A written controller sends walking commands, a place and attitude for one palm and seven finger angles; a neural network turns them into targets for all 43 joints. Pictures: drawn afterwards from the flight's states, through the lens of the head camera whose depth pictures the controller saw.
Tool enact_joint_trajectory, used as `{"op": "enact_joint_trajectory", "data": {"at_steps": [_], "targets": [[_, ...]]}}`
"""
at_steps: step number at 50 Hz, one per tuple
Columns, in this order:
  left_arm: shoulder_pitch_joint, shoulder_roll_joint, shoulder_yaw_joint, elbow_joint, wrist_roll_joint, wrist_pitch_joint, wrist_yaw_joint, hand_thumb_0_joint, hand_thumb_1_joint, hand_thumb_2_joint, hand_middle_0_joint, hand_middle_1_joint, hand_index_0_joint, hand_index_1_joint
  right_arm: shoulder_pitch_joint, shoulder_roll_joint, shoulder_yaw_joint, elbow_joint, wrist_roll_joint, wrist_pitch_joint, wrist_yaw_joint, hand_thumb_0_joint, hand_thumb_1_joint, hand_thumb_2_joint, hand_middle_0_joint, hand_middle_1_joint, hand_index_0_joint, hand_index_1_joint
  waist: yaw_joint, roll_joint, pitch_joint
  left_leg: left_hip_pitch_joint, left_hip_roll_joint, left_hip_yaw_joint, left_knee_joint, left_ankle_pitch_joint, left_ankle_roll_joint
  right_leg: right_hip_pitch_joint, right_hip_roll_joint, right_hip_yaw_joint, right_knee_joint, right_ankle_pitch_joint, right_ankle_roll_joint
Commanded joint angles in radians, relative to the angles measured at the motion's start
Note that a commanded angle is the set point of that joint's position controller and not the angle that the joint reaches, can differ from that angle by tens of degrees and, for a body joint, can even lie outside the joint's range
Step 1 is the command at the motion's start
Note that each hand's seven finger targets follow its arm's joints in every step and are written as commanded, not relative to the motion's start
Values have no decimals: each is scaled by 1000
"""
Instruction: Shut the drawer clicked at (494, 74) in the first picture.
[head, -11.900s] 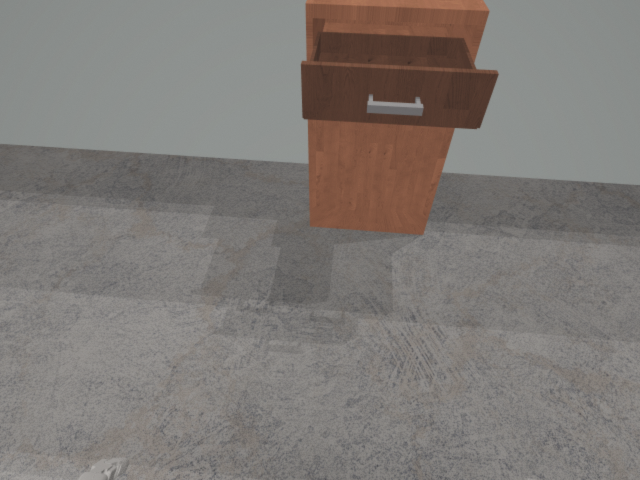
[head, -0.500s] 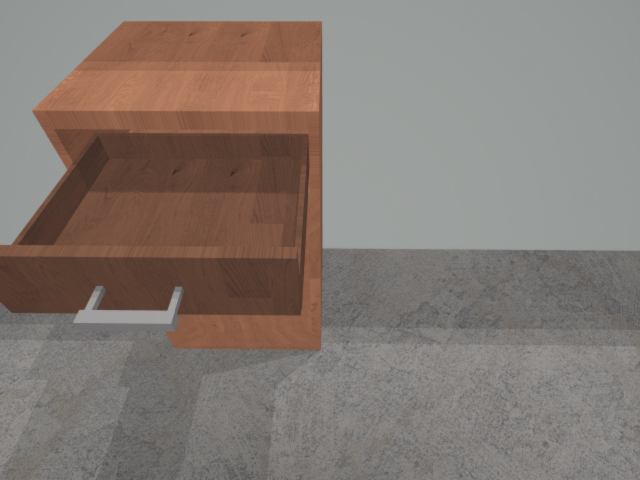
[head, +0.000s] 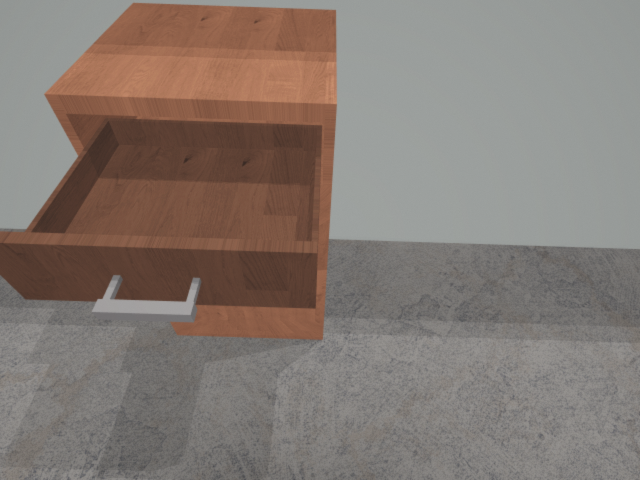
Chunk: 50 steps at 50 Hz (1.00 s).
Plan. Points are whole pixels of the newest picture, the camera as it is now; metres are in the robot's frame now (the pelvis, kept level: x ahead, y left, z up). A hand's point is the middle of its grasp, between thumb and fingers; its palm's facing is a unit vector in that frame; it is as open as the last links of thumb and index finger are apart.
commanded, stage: look again from close up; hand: left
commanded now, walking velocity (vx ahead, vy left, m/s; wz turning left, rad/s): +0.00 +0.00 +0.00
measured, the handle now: (150, 297) +0.34 +0.26 +0.01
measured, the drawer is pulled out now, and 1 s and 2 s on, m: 0.30 0.30 0.30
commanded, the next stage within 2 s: shuffle to correct the standing spot in 0.34 s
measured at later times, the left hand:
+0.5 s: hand out of the picture +0.00 +0.18 -0.18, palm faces +0.01 -0.98 -0.18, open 7.4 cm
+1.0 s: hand out of the picture +0.12 +0.23 -0.18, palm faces +0.01 -0.98 -0.20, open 7.4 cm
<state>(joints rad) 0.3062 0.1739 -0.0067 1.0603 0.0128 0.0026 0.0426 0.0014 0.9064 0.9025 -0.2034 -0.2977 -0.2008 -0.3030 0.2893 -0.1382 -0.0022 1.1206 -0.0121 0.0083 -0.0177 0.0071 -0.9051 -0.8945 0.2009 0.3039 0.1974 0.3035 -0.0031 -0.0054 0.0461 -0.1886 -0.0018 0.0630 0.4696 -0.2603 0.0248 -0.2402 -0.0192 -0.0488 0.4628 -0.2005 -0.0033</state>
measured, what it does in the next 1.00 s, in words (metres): walks ahead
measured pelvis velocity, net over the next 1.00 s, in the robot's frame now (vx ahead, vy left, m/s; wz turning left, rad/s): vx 0.08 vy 0.06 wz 0.01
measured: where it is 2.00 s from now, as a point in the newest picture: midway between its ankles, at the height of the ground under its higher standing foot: outside the picture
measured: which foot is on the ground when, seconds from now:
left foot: down 0.00-1.00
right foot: down 0.00-0.80, up 0.82-1.00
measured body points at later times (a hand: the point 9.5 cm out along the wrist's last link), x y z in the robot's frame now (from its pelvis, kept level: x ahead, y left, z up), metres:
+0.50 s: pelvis +0.01 +0.02 +0.00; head +0.02 +0.02 +0.45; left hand +0.00 +0.23 -0.16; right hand +0.01 -0.20 -0.16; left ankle +0.00 +0.10 -0.74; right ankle +0.03 -0.12 -0.74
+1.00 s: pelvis +0.08 +0.06 +0.00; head +0.12 +0.07 +0.45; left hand +0.12 +0.29 -0.16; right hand +0.02 -0.15 -0.15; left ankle +0.00 +0.10 -0.74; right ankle +0.08 -0.08 -0.70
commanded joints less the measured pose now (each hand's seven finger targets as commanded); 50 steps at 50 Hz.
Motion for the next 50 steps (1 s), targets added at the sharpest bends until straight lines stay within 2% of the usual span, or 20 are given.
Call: {"op": "enact_joint_trajectory", "data": {"at_steps": [1,5,12,22,25,27,28,30,34,36,37,38,39,40,41,42,43,46,48,50], "targets": [[46,79,14,-33,-1,-23,5,0,900,900,-200,-300,-200,-300,36,-117,-17,-26,4,-25,-5,0,-900,-900,200,300,200,300,5,4,9,-44,116,-110,-135,40,14,11,-85,84,-71,32,-16],[56,70,13,-17,1,-23,7,0,900,900,-200,-300,-200,-300,41,-109,-17,-13,6,-25,-6,0,-900,-900,200,300,200,300,3,-3,30,-43,116,-114,-150,25,16,-2,-85,84,-73,22,-14],[72,51,12,-3,3,-22,8,0,900,900,-200,-300,-200,-300,36,-106,-16,-2,5,-29,-10,0,-900,-900,200,300,200,300,3,29,31,-26,119,-116,-166,42,18,0,-83,78,-60,45,-10],[84,44,12,9,2,-24,10,0,900,900,-200,-300,-200,-300,39,-101,-13,6,7,-33,-12,0,-900,-900,200,300,200,300,2,-4,36,3,110,-101,-149,116,18,5,-92,92,-63,96,-10],[83,55,18,4,7,-21,8,0,900,900,-200,-300,-200,-300,52,-112,-17,6,3,-19,-7,0,-900,-900,200,300,200,300,1,-2,51,-18,96,-98,-152,-73,21,-13,-90,96,-75,-74,-21],[83,64,23,-4,12,-16,4,0,900,900,-200,-300,-200,-300,51,-117,-19,0,-3,-9,-3,0,-900,-900,200,300,200,300,5,7,93,-66,88,-101,-154,-197,24,-51,-95,113,-99,-216,-29],[81,72,28,-9,13,-14,2,0,900,900,-200,-300,-200,-300,53,-118,-21,-6,-5,-4,-1,0,-900,-900,200,300,200,300,6,-9,118,-90,78,-100,-140,-231,24,-68,-98,131,-111,-273,-35],[89,86,37,-17,14,-11,0,0,900,900,-200,-300,-200,-300,68,-115,-21,-13,-6,0,1,0,-900,-900,200,300,200,300,6,-37,121,-105,56,-78,-94,-238,25,-78,-118,166,-133,-345,-52],[118,111,59,-23,7,-11,0,0,900,900,-200,-300,-200,-300,86,-89,-19,-34,-10,-4,3,0,-900,-900,200,300,200,300,13,-128,100,-141,8,-16,41,-156,12,-36,-198,268,-178,-377,-103],[111,119,67,-34,6,-9,1,0,900,900,-200,-300,-200,-300,107,-88,-18,-42,-9,-11,2,0,-900,-900,200,300,200,300,4,-116,73,-119,10,-8,53,-129,12,-27,-214,264,-149,-324,-119],[96,111,69,-43,6,-8,0,0,900,900,-200,-300,-200,-300,127,-87,-17,-41,-8,-17,1,0,-900,-900,200,300,200,300,-7,-91,59,-82,17,-16,18,-109,15,-35,-196,233,-101,-262,-115],[77,93,67,-49,7,-8,-2,0,900,900,-200,-300,-200,-300,164,-97,-16,-33,-6,-25,-1,0,-900,-900,200,300,200,300,-23,-40,37,-13,45,-48,-44,-51,26,-59,-153,162,-8,-179,-96],[54,54,57,-62,9,-4,-4,0,900,900,-200,-300,-200,-300,210,-127,-19,-17,-8,-35,-7,0,-900,-900,200,300,200,300,-42,98,23,95,134,-163,-109,99,56,-148,-64,44,158,-107,-53],[16,10,41,-83,13,-8,-2,0,900,900,-200,-300,-200,-300,278,-162,-28,1,-8,-40,-17,0,-900,-900,200,300,200,300,-65,250,17,234,254,-298,-166,436,83,-297,2,-64,331,-204,-8],[-12,13,34,-91,13,-10,9,0,900,900,-200,-300,-200,-300,302,-141,-15,20,-11,-41,-30,0,-900,-900,200,300,200,300,-68,236,36,303,284,-316,-131,846,96,-376,-14,-14,427,-337,5],[-17,25,35,-83,6,-8,14,0,900,900,-200,-300,-200,-300,295,-124,0,21,-11,-45,-41,0,-900,-900,200,300,200,300,-55,191,34,295,287,-271,-84,1113,85,-355,-36,31,458,-344,8],[-19,23,38,-76,1,-5,14,0,900,900,-200,-300,-200,-300,269,-117,3,11,-10,-46,-48,0,-900,-900,200,300,200,300,-44,147,41,266,283,-236,-72,1197,79,-319,-51,32,458,-325,8],[-11,14,36,-66,-3,5,10,0,900,900,-200,-300,-200,-300,195,-135,-4,-13,-2,-43,-54,0,-900,-900,200,300,200,300,-16,69,35,233,257,-184,-87,1187,59,-238,-46,8,393,-213,12],[-12,15,38,-67,-5,14,10,0,900,900,-200,-300,-200,-300,168,-137,-12,-20,1,-39,-57,0,-900,-900,200,300,200,300,-6,69,22,223,251,-170,-95,1155,53,-203,-29,-3,373,-160,10],[-35,32,48,-85,-5,22,12,0,900,900,-200,-300,-200,-300,165,-133,-22,-26,2,-33,-62,0,-900,-900,200,300,200,300,-10,96,34,216,261,-174,-93,1176,48,-221,-12,0,406,-155,3]]}}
